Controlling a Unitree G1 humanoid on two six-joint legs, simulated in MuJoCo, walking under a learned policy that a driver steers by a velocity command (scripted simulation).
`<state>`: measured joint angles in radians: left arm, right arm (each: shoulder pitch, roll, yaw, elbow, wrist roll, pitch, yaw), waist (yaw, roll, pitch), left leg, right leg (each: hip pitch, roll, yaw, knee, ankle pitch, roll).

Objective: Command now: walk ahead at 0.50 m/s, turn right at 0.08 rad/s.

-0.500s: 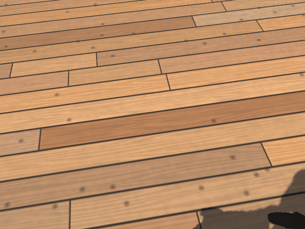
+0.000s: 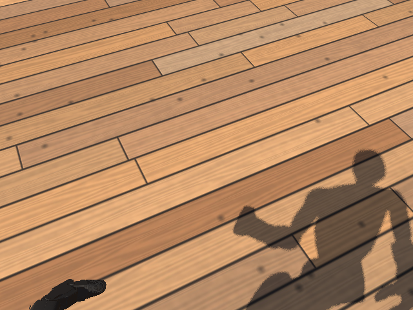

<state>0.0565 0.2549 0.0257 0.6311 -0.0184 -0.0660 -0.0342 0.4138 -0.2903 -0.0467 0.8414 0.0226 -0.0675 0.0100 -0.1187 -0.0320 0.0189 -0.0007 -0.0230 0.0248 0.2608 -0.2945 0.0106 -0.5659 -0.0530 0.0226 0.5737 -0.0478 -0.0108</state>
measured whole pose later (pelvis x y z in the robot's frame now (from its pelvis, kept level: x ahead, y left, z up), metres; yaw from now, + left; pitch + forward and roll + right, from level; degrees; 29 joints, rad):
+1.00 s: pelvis +0.37 +0.00 -0.01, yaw +28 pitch +3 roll +0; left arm 0.14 0.29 0.05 0.74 0.00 -0.01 0.03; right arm 0.17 -0.31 -0.08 0.62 0.00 0.05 -0.03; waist -0.02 0.00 0.03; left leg -0.41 -0.14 -0.18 0.51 -0.14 0.04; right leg -0.44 0.01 0.11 0.70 -0.31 0.07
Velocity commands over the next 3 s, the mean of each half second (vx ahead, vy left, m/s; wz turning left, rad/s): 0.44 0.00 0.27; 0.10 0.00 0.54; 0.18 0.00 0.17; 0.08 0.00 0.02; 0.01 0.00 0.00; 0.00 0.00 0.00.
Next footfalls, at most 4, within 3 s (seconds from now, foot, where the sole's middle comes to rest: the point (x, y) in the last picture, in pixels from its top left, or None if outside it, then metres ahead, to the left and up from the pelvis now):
0.08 right None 0.20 -0.13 -0.78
0.58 left None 0.43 0.12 -0.78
1.04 right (223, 298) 0.50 -0.09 -0.78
1.40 left None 0.42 0.16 -0.78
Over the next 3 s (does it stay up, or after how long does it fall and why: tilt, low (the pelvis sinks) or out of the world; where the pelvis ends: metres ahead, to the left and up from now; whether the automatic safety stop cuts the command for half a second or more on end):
stays up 0.50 0.06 -0.01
